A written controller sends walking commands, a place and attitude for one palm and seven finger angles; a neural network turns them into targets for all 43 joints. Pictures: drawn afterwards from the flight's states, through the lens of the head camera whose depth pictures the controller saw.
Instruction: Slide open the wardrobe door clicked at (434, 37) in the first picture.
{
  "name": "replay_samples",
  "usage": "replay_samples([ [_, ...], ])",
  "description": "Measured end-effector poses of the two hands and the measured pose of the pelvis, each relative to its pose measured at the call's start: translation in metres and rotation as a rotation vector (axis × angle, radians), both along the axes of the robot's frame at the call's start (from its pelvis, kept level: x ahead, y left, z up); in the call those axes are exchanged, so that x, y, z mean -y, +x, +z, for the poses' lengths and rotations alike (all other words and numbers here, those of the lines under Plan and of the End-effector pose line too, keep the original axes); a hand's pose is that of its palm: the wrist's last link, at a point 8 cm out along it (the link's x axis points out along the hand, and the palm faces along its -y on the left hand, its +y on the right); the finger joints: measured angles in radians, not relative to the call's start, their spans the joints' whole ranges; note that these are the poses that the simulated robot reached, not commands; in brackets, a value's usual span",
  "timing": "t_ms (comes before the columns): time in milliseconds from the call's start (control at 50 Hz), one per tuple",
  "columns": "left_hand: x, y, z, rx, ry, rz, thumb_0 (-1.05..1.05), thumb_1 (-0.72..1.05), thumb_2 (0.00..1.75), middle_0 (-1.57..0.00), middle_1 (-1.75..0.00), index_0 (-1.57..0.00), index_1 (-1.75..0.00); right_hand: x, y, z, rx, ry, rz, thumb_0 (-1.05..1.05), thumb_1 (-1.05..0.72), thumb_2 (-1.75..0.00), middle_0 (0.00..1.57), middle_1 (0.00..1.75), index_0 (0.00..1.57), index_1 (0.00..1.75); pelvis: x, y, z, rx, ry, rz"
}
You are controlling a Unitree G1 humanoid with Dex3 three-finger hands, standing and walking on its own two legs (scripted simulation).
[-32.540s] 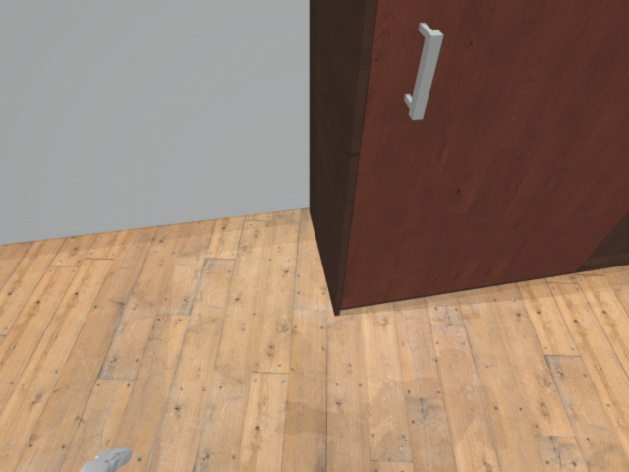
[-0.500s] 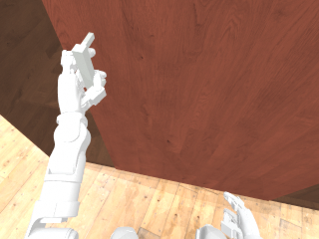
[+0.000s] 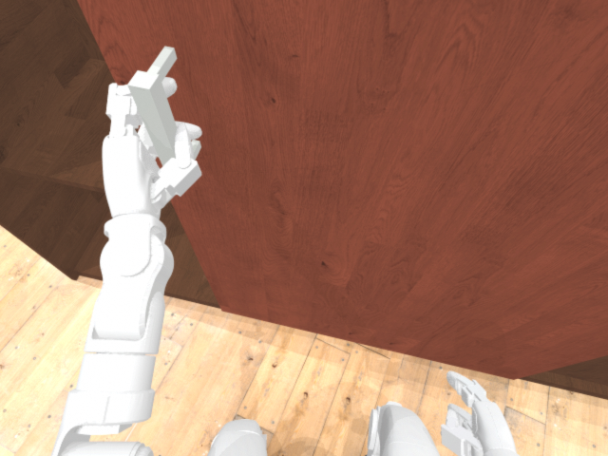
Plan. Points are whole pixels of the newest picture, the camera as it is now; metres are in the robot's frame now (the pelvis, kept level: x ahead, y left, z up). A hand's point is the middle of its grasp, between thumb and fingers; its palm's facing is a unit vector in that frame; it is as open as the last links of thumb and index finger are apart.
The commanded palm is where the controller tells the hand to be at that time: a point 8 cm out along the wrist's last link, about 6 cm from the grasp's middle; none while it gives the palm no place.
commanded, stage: step sideways, sliding the door along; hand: left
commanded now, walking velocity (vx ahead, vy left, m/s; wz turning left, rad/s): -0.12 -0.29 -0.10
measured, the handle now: (174, 124) +0.42 +0.24 +0.14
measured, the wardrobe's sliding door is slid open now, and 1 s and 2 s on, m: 0.53 0.63 0.63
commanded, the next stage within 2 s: stop walking and hold the door there in 1.20 s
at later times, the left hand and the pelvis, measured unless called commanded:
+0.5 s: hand (273, 179) +0.37 +0.11 +0.14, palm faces +0.38 -0.93 -0.03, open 6.9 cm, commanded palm +0.33 +0.09 +0.14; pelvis +0.01 -0.10 -0.02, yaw +1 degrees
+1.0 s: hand (288, 176) +0.37 +0.10 +0.14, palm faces +0.57 -0.81 -0.11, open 7.0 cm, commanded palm +0.32 +0.06 +0.13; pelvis +0.02 -0.20 -0.01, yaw -2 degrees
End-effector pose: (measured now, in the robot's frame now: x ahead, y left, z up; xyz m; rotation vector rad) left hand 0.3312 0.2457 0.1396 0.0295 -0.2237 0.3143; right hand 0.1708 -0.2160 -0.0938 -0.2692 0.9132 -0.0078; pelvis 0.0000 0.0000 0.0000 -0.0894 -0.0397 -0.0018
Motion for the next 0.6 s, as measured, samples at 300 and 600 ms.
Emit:
replay_samples([
  [300,0.059,-0.003,0.002,-0.042,0.112,0.159,-0.04,0.76,0.88,-0.39,-1.40,-0.01,-1.29,0.063,0.059,-0.011,0.206,0.149,0.064,0.01,-0.90,-0.90,0.20,0.30,0.21,0.30,0.100,0.015,-0.019,0.005,0.048,-0.003],
  [600,0.102,-0.004,-0.002,0.030,0.001,0.047,-0.02,0.78,0.85,-0.37,-1.39,-0.06,-1.24,0.127,0.004,0.005,0.017,-0.044,-0.030,0.01,-0.91,-0.90,0.20,0.30,0.20,0.29,0.112,0.010,-0.004,-0.014,0.003,-0.006],
])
